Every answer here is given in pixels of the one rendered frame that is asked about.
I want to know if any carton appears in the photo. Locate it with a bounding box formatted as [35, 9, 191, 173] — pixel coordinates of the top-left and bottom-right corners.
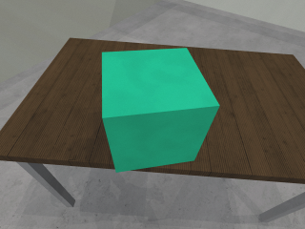
[102, 48, 220, 173]

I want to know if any table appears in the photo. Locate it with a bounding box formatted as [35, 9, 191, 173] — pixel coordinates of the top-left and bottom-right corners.
[0, 37, 305, 222]

